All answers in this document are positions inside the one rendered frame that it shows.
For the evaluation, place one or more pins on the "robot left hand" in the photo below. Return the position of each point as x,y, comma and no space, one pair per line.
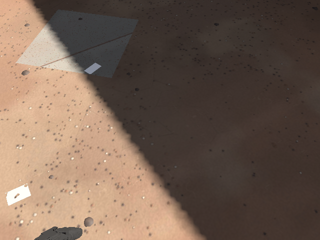
65,233

